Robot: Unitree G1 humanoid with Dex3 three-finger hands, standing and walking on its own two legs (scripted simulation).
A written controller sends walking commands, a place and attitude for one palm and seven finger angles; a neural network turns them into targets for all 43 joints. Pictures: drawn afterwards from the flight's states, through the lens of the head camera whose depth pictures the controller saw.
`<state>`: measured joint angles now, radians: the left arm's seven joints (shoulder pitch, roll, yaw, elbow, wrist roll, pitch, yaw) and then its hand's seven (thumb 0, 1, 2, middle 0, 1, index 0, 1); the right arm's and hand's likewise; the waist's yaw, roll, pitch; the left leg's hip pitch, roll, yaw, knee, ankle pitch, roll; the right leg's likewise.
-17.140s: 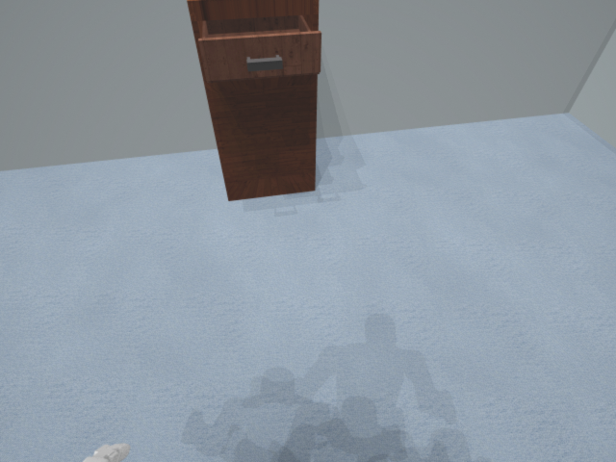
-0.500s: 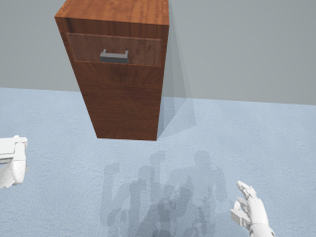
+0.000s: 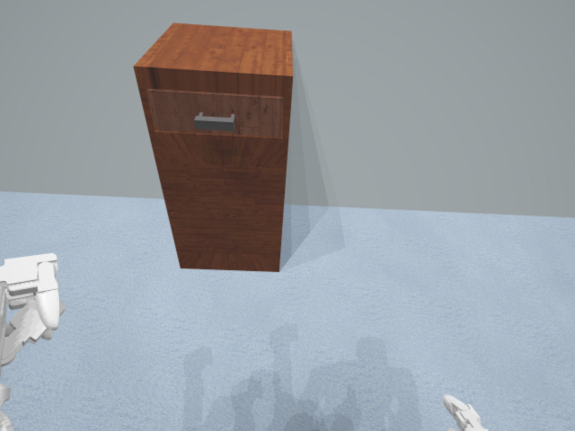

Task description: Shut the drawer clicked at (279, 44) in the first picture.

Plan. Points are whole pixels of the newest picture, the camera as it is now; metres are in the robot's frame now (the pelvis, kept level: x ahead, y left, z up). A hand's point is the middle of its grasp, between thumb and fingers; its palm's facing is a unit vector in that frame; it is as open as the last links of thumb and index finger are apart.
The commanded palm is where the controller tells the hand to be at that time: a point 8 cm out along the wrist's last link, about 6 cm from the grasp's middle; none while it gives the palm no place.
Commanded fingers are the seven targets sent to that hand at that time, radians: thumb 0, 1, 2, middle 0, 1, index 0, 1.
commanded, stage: stop stepping back and stand still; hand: left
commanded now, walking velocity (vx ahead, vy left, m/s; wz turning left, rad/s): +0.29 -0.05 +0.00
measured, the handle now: (215, 119) +0.96 +0.21 -0.02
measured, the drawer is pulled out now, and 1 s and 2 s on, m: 0.00 0.00 0.00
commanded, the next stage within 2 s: let the arm hang, fingers relaxed in 0.78 s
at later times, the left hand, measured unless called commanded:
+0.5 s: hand (6, 375) +0.12 +0.23 +0.20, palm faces +0.42 -0.79 -0.45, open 3.2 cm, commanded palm +0.06 +0.27 +0.18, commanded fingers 0.00 0.90 0.90 -1.40 -1.60 -1.40 -1.60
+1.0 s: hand (88, 416) +0.15 +0.23 +0.04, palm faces +0.21 -0.85 -0.49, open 3.1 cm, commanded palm none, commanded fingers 0.00 0.90 0.90 -1.12 -1.30 -1.12 -1.30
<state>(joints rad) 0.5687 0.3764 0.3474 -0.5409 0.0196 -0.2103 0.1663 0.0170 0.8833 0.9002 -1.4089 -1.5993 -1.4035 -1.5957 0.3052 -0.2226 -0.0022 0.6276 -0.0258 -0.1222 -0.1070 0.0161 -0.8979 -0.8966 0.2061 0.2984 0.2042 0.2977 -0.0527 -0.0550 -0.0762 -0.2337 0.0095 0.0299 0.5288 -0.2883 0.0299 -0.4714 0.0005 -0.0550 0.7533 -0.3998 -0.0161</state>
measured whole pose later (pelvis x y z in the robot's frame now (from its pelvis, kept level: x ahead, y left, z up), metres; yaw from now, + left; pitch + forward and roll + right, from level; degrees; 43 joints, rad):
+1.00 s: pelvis -0.07 -0.02 -0.01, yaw +2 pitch +1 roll +1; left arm 0.32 0.34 0.18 0.06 0.04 -0.03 0.04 0.00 0.89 0.90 -1.36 -1.56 -1.36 -1.56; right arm 0.18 -0.29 -0.03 0.76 -0.02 -0.07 -0.01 0.01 -0.90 -0.90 0.20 0.30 0.20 0.30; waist -0.02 0.06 -0.06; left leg -0.39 0.00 0.02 0.64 -0.26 -0.01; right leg -0.36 -0.05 -0.02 0.67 -0.31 0.01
